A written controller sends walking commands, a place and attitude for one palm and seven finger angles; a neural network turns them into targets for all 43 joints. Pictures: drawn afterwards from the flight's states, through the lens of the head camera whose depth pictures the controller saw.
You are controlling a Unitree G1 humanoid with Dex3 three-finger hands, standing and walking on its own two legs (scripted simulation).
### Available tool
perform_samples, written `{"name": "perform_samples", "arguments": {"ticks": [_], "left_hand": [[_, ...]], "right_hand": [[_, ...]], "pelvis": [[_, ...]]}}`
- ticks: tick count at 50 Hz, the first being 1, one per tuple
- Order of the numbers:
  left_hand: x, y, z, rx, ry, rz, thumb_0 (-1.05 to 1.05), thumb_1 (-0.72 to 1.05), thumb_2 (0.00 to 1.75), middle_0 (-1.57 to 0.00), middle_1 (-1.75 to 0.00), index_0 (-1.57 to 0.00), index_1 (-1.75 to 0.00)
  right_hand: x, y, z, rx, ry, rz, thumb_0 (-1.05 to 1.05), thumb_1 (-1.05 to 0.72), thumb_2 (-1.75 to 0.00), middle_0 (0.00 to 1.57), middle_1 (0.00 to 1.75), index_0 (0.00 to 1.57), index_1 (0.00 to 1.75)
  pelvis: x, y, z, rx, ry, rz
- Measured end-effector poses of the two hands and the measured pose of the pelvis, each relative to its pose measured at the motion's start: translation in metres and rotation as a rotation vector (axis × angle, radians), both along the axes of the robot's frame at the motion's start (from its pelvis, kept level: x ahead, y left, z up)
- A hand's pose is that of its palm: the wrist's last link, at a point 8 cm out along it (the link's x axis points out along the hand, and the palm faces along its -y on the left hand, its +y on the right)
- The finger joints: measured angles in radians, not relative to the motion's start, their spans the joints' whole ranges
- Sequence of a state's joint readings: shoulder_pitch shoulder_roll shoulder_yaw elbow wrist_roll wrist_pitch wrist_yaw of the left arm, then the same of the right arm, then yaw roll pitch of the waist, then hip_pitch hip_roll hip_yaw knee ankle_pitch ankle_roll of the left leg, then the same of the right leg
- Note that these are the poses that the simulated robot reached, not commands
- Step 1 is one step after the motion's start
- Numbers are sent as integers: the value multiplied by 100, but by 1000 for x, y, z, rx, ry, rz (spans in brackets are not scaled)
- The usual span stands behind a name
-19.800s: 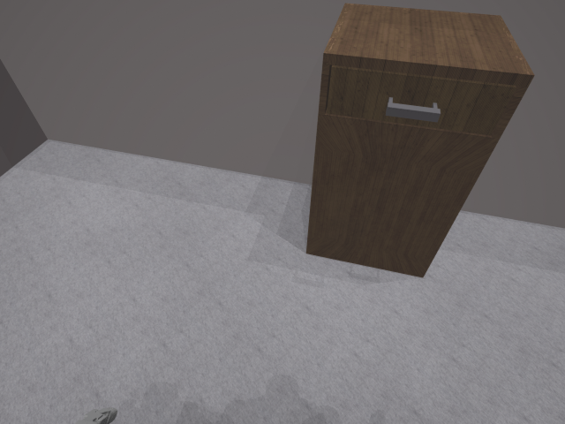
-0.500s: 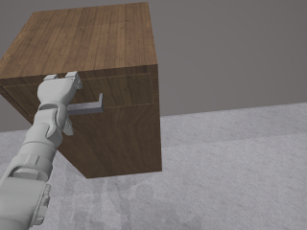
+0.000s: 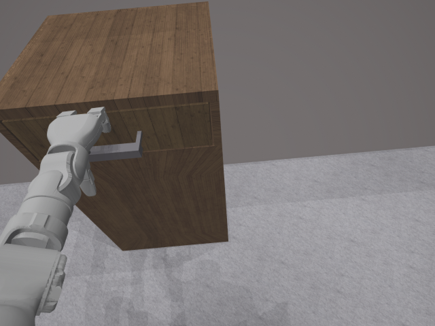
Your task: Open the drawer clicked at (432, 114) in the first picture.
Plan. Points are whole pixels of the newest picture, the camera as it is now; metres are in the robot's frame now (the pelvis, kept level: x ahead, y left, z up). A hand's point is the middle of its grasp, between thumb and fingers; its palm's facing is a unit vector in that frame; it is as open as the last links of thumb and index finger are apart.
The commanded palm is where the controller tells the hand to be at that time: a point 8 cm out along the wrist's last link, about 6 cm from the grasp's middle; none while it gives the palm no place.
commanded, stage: move the hooked fingers above the handle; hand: left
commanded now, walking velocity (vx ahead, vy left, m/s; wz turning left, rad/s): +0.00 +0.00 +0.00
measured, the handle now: (113, 144) +0.50 +0.26 +0.02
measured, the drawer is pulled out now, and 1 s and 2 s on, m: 0.00 0.00 0.00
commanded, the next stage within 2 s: lift the fingers back up to retry in 1.96 s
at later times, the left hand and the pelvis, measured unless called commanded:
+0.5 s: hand (96, 140) +0.45 +0.25 +0.09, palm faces -0.09 +0.02 -1.00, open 13.7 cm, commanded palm +0.43 +0.26 +0.13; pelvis -0.01 +0.01 +0.00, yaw -2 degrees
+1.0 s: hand (91, 139) +0.45 +0.26 +0.09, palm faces -0.08 +0.02 -1.00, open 13.6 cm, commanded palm +0.43 +0.26 +0.13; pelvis -0.01 +0.02 +0.00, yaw -1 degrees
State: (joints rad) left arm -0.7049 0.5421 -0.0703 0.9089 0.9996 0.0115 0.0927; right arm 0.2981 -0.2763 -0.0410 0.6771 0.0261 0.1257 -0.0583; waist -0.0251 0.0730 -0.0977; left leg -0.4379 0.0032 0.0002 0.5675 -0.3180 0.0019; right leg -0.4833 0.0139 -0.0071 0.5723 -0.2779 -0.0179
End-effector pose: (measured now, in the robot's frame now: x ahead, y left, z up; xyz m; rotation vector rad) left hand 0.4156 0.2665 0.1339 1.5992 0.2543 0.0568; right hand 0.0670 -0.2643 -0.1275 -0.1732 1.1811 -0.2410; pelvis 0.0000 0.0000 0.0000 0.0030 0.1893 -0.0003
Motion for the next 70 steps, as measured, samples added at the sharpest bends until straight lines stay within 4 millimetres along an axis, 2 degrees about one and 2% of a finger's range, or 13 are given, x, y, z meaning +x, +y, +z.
{"name": "perform_samples", "arguments": {"ticks": [5,9,14,21,28,33,40,43,47,54,59,66,70], "left_hand": [[-6,-29,-17,-69,18,-196,-1,-48,30,-32,-120,-31,-120],[0,-44,-10,-79,-118,-296,0,-49,30,-32,-120,-32,-120],[16,-22,15,-27,-273,-168,0,-49,30,-33,-120,-32,-120],[22,-27,26,-10,-167,-76,0,-49,30,-36,-124,-32,-127],[8,-10,-8,-24,39,-63,0,-49,30,-33,-121,-31,-123],[-8,-15,-26,-54,-10,-219,0,-49,30,-32,-120,-32,-121],[5,-6,2,-19,-260,-181,0,-49,30,-32,-120,-32,-120],[16,4,12,1,-250,-72,0,-49,30,-32,-120,-33,-122],[20,-2,21,-3,-164,-9,0,-48,30,-34,-121,-35,-129],[15,-21,-12,-58,56,-109,0,-49,30,-32,-120,-33,-125],[6,-33,-26,-98,-42,-266,0,-49,30,-32,-120,-32,-122],[15,10,0,11,-260,-86,0,-48,30,-32,-120,-32,-120],[19,7,10,13,-197,-23,-1,-48,30,-34,-121,-35,-127]], "right_hand": [[-4,-4,3,-40,25,10,1,-90,-90,21,30,20,30],[-5,-5,4,-60,16,0,1,-90,-90,21,30,20,30],[-7,1,-1,-33,10,-19,0,-91,-90,20,30,20,30],[-9,19,-5,27,15,-26,0,-91,-90,21,30,20,30],[-14,18,7,-4,-36,-42,0,-90,-90,21,30,20,30],[-24,8,8,-60,6,-14,0,-90,-90,21,30,20,30],[-32,4,0,-66,56,-5,0,-90,-90,21,30,20,30],[-33,8,-3,-36,63,-17,0,-91,-90,21,30,20,30],[-32,17,-5,1,62,-22,0,-91,-90,21,30,20,30],[-24,20,3,-7,2,-39,0,-90,-90,21,30,20,30],[-22,14,5,-47,0,-27,0,-90,-90,21,30,20,30],[-21,9,-6,-39,52,-4,0,-90,-90,21,30,20,30],[-19,12,-7,-11,69,-4,0,-91,-90,21,30,20,30]], "pelvis": [[0,2,-1,-4,-6,15],[-2,4,-5,-5,12,12],[-4,9,-6,-4,32,-7],[-6,14,-2,0,15,-20],[-10,13,-1,0,-3,-27],[-14,15,-5,-6,9,-6],[-15,17,-10,-14,40,12],[-13,19,-9,-14,45,7],[-9,20,-5,-12,34,0],[-8,18,-3,-7,5,-15],[-10,16,-7,-8,25,-14],[-10,15,-11,-12,63,-1],[-5,16,-7,-14,55,8]]}}
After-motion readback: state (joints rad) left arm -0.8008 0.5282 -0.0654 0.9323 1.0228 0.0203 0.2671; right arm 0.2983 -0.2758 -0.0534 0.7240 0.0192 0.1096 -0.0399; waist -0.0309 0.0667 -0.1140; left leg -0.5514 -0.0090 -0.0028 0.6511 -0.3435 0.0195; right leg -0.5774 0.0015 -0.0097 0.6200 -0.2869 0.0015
